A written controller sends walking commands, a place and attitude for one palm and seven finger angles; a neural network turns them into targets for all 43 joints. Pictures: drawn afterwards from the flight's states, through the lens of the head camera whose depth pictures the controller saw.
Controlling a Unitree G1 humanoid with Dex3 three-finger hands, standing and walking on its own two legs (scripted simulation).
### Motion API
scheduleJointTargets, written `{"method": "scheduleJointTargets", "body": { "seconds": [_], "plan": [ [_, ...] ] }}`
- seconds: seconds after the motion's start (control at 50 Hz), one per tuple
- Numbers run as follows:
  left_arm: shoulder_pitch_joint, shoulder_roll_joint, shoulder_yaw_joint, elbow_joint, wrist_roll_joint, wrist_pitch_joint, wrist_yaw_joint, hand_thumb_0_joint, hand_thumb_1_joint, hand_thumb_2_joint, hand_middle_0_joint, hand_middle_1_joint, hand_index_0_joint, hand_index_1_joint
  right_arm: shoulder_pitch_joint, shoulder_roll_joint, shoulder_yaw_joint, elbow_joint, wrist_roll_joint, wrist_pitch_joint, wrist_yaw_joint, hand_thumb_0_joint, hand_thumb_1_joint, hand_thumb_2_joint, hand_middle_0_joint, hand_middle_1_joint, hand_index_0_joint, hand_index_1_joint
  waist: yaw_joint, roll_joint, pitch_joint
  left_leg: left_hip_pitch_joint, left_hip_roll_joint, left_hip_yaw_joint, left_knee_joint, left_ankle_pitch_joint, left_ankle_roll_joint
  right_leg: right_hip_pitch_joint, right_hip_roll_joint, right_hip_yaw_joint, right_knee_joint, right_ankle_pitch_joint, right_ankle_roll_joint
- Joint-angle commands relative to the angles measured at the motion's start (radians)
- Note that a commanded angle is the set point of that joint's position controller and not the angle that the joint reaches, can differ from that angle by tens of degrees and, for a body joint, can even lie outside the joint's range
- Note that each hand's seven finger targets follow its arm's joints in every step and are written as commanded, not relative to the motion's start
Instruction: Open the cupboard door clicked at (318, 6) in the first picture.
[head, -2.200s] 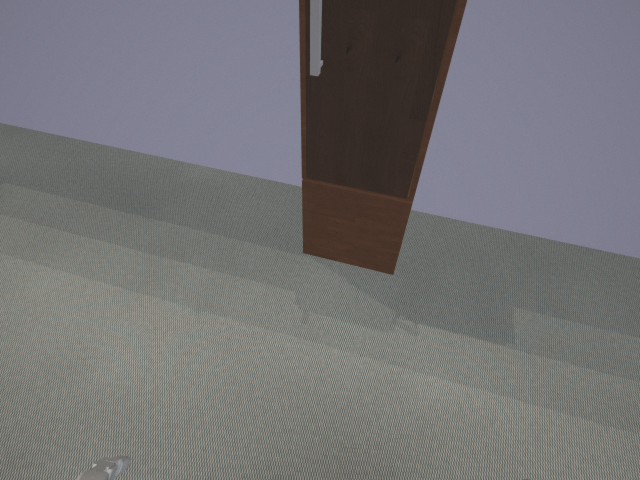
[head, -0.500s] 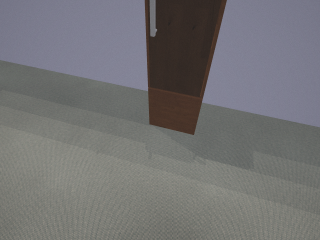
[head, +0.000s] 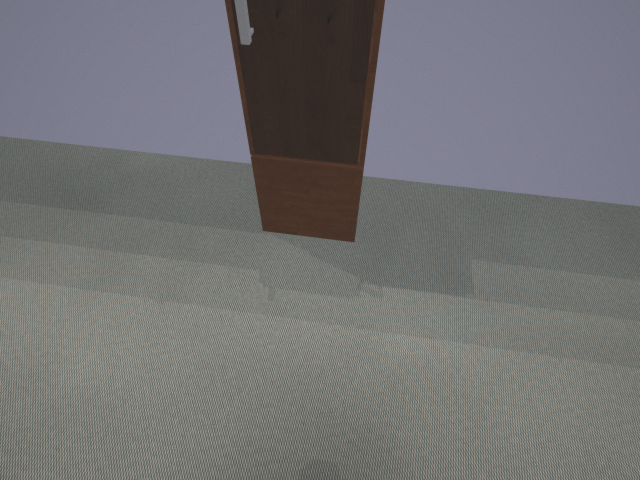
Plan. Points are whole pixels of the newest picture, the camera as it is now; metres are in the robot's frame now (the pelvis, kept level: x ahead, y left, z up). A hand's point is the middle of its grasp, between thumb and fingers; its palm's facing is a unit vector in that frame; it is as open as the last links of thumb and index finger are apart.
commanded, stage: turn to face it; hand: left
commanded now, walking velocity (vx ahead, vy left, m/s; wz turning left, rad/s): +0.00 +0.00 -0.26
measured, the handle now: out of the picture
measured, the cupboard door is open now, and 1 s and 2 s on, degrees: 0 0 0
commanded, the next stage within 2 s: take the last steps up to it in 0.06 s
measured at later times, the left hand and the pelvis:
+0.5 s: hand out of the picture +0.02 +0.18 -0.15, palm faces -0.03 -0.98 -0.20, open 7.3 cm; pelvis +0.03 +0.00 +0.01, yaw -6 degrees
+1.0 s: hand (136, 414) +0.23 +0.30 -0.17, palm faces -0.03 -0.98 -0.18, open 7.3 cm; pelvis +0.20 +0.11 +0.01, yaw -6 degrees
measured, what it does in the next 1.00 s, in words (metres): walks ahead: right foot, then left foot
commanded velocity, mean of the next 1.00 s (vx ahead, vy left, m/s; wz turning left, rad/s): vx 0.26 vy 0.07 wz -0.02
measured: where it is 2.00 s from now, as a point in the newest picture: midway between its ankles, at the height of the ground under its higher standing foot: (299, 390)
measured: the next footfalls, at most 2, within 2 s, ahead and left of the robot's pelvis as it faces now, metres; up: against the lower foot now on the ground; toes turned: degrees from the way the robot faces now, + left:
right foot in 0.32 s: +0.01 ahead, -0.11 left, +0.00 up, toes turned -10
left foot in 0.78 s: +0.25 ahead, +0.18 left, +0.00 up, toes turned +5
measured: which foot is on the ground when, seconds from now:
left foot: down 0.00-0.32, up 0.34-0.76, down 0.78-1.00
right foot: down 0.00-0.08, up 0.10-0.30, down 0.32-0.78, up 0.80-1.00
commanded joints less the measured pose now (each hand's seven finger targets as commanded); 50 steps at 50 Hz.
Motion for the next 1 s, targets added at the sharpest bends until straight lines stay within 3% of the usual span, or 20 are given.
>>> {"method": "scheduleJointTargets", "body": {
  "seconds": [0.0, 0.06, 0.1, 0.16, 0.22, 0.26, 0.28, 0.3, 0.32, 0.34, 0.36, 0.44, 0.6, 0.68, 0.72, 0.74, 0.76, 0.78, 0.86, 0.98],
  "plan": [
    [-0.013, 0.194, 0.066, -0.084, 0.0, -0.014, 0.022, 0.0, 0.9, 0.9, -0.2, -0.3, -0.2, -0.3, 0.073, -0.098, -0.026, -0.05, -0.005, -0.028, -0.008, 0.0, -0.9, -0.9, 0.2, 0.3, 0.2, 0.3, -0.006, -0.104, -0.099, 0.111, 0.02, -0.056, -0.065, -0.004, 0.013, -0.08, -0.182, 0.22, -0.207, 0.101, -0.087],
    [-0.026, 0.108, 0.058, -0.105, -0.005, -0.01, 0.012, 0.0, 0.9, 0.9, -0.2, -0.3, -0.2, -0.3, 0.081, -0.172, -0.044, -0.051, -0.014, -0.041, -0.013, 0.0, -0.9, -0.9, 0.2, 0.3, 0.2, 0.3, -0.009, 0.209, -0.068, 0.119, 0.25, -0.286, -0.318, -0.012, 0.118, -0.177, -0.007, -0.027, 0.123, -0.037, -0.002],
    [-0.003, 0.115, 0.07, -0.093, 0.003, -0.001, 0.012, 0.0, 0.9, 0.9, -0.2, -0.3, -0.2, -0.3, 0.041, -0.154, -0.04, -0.07, -0.015, -0.049, -0.018, 0.0, -0.9, -0.9, 0.2, 0.3, 0.2, 0.3, 0.015, 0.188, -0.061, 0.024, 0.34, -0.304, -0.374, 0.119, 0.199, -0.151, -0.047, -0.054, 0.426, -0.22, 0.024],
    [0.043, 0.06, 0.064, -0.066, 0.004, -0.004, 0.004, 0.0, 0.9, 0.9, -0.2, -0.3, -0.2, -0.3, 0.018, -0.142, -0.035, -0.067, -0.028, -0.049, -0.016, 0.0, -0.9, -0.9, 0.2, 0.3, 0.2, 0.3, 0.038, 0.136, -0.068, 0.056, 0.262, -0.139, -0.303, 0.192, 0.176, -0.117, -0.084, -0.11, 0.34, -0.218, 0.022],
    [0.051, 0.028, 0.045, -0.057, 0.007, -0.024, -0.005, 0.0, 0.9, 0.9, -0.2, -0.3, -0.2, -0.3, 0.097, -0.144, -0.036, -0.028, -0.034, -0.045, -0.006, 0.0, -0.9, -0.9, 0.2, 0.3, 0.2, 0.3, 0.014, 0.166, -0.059, 0.056, 0.223, -0.12, -0.293, -0.014, 0.148, 0.003, -0.072, -0.199, 0.092, -0.201, 0.014],
    [0.132, 0.022, 0.043, -0.01, 0.008, -0.042, -0.003, 0.0, 0.9, 0.9, -0.2, -0.3, -0.2, -0.3, 0.115, -0.125, -0.031, -0.003, -0.027, -0.039, 0.002, 0.0, -0.9, -0.9, 0.2, 0.3, 0.2, 0.3, 0.048, 0.099, -0.054, -0.011, 0.173, -0.07, -0.204, -0.138, 0.099, 0.158, -0.059, -0.223, -0.13, -0.071, 0.009],
    [0.179, 0.062, 0.049, 0.012, 0.012, -0.053, 0.003, 0.0, 0.9, 0.9, -0.2, -0.3, -0.2, -0.3, 0.125, -0.089, -0.026, -0.001, -0.018, -0.04, 0.009, 0.0, -0.9, -0.9, 0.2, 0.3, 0.2, 0.3, 0.067, -0.007, -0.039, -0.123, 0.116, -0.018, -0.073, -0.187, 0.061, 0.265, -0.12, -0.135, -0.22, -0.081, -0.011],
    [0.254, 0.152, 0.067, 0.032, 0.019, -0.065, 0.016, 0.0, 0.9, 0.9, -0.2, -0.3, -0.2, -0.3, 0.097, -0.025, -0.013, -0.039, -0.01, -0.043, 0.013, 0.0, -0.9, -0.9, 0.2, 0.3, 0.2, 0.3, 0.098, -0.254, -0.005, -0.347, 0.013, 0.07, 0.177, -0.265, 0.007, 0.345, -0.341, 0.201, -0.358, -0.225, -0.09],
    [0.316, 0.199, 0.074, 0.043, 0.006, -0.066, 0.022, 0.0, 0.9, 0.9, -0.2, -0.3, -0.2, -0.3, -0.007, -0.058, -0.018, -0.091, -0.023, -0.04, 0.022, 0.0, -0.9, -0.9, 0.2, 0.3, 0.2, 0.3, 0.136, -0.247, 0.048, -0.423, 0.014, 0.001, 0.314, -0.279, 0.004, 0.265, -0.476, 0.386, -0.464, -0.315, -0.173],
    [0.285, 0.196, 0.075, 0.037, 0.007, -0.072, 0.026, 0.0, 0.9, 0.9, -0.2, -0.3, -0.2, -0.3, -0.022, -0.076, -0.028, -0.097, -0.028, -0.039, 0.03, 0.0, -0.9, -0.9, 0.2, 0.3, 0.2, 0.3, 0.114, -0.18, 0.078, -0.441, 0.037, -0.056, 0.386, -0.196, 0.009, 0.21, -0.476, 0.369, -0.495, -0.428, -0.195],
    [0.255, 0.172, 0.073, 0.036, 0.006, -0.082, 0.028, 0.0, 0.9, 0.9, -0.2, -0.3, -0.2, -0.3, -0.03, -0.07, -0.028, -0.089, -0.03, -0.037, 0.035, 0.0, -0.9, -0.9, 0.2, 0.3, 0.2, 0.3, 0.101, -0.231, 0.115, -0.445, 0.041, -0.077, 0.422, -0.113, 0.013, 0.165, -0.437, 0.357, -0.51, -0.401, -0.173],
    [0.212, 0.098, 0.055, 0.035, 0.003, -0.11, 0.025, 0.0, 0.9, 0.9, -0.2, -0.3, -0.2, -0.3, 0.057, -0.035, -0.029, -0.044, -0.029, -0.034, 0.049, 0.0, -0.9, -0.9, 0.2, 0.3, 0.2, 0.3, 0.033, -0.121, 0.099, -0.391, 0.055, -0.062, 0.444, 0.084, -0.011, 0.16, -0.36, 0.07, -0.459, -0.067, -0.127],
    [0.313, 0.108, 0.063, 0.105, 0.013, -0.129, 0.032, 0.0, 0.9, 0.9, -0.2, -0.3, -0.2, -0.3, -0.068, -0.007, -0.025, -0.111, -0.018, -0.041, 0.069, 0.0, -0.9, -0.9, 0.2, 0.3, 0.2, 0.3, 0.067, -0.125, 0.077, -0.387, 0.069, -0.031, 0.236, 0.132, -0.012, 0.254, -0.384, -0.049, -0.427, 0.113, -0.116],
    [0.286, 0.124, 0.072, 0.114, 0.021, -0.119, 0.033, 0.0, 0.9, 0.9, -0.2, -0.3, -0.2, -0.3, -0.055, -0.004, -0.021, -0.113, -0.011, -0.058, 0.072, 0.0, -0.9, -0.9, 0.2, 0.3, 0.2, 0.3, 0.053, -0.164, 0.056, -0.186, 0.036, 0.012, 0.069, 0.059, 0.021, 0.208, -0.377, -0.104, -0.339, 0.194, -0.088],
    [0.266, 0.121, 0.074, 0.116, 0.015, -0.113, 0.03, 0.0, 0.9, 0.9, -0.2, -0.3, -0.2, -0.3, 0.163, -0.049, -0.032, -0.038, -0.02, -0.074, 0.055, 0.0, -0.9, -0.9, 0.2, 0.3, 0.2, 0.3, -0.043, -0.067, -0.045, 0.13, -0.015, 0.043, -0.07, 0.111, 0.037, 0.133, -0.302, -0.201, -0.061, 0.322, -0.053],
    [0.319, 0.076, 0.066, 0.118, 0.004, -0.109, 0.022, 0.0, 0.9, 0.9, -0.2, -0.3, -0.2, -0.3, 0.314, -0.149, -0.051, 0.004, -0.032, -0.082, 0.038, 0.0, -0.9, -0.9, 0.2, 0.3, 0.2, 0.3, -0.083, 0.135, -0.187, 0.363, 0.095, -0.076, -0.104, 0.146, 0.066, 0.029, -0.214, -0.26, 0.214, 0.161, -0.02],
    [0.344, 0.018, 0.055, 0.091, -0.007, -0.105, 0.014, 0.0, 0.9, 0.9, -0.2, -0.3, -0.2, -0.3, 0.401, -0.243, -0.073, 0.027, -0.027, -0.086, 0.022, 0.0, -0.9, -0.9, 0.2, 0.3, 0.2, 0.3, -0.087, 0.398, -0.27, 0.51, 0.338, -0.452, -0.226, 0.203, 0.146, -0.223, -0.071, -0.267, 0.533, -0.343, 0.018],
    [0.256, 0.021, 0.051, 0.052, -0.004, -0.1, 0.017, 0.0, 0.9, 0.9, -0.2, -0.3, -0.2, -0.3, 0.405, -0.258, -0.072, 0.03, -0.014, -0.074, 0.011, 0.0, -0.9, -0.9, 0.2, 0.3, 0.2, 0.3, -0.097, 0.328, -0.239, 0.453, 0.378, -0.518, -0.313, 0.166, 0.183, -0.286, -0.096, -0.153, 0.69, -0.358, -0.008],
    [0.171, 0.002, 0.065, 0.076, 0.008, -0.086, -0.002, 0.0, 0.9, 0.9, -0.2, -0.3, -0.2, -0.3, 0.15, -0.058, -0.017, -0.012, -0.02, -0.102, 0.0, 0.0, -0.9, -0.9, 0.2, 0.3, 0.2, 0.3, 0.005, 0.054, -0.005, 0.069, 0.262, -0.251, -0.371, 0.196, 0.146, -0.255, -0.207, -0.12, 0.713, -0.066, -0.006],
    [0.175, -0.01, 0.07, 0.055, 0.016, -0.046, -0.01, 0.0, 0.9, 0.9, -0.2, -0.3, -0.2, -0.3, 0.143, -0.027, -0.018, 0.006, -0.015, -0.121, -0.005, 0.0, -0.9, -0.9, 0.2, 0.3, 0.2, 0.3, 0.058, 0.064, 0.026, 0.034, 0.222, -0.145, -0.47, 0.138, 0.173, -0.279, -0.207, -0.123, 0.56, 0.066, 0.025]
  ]
}}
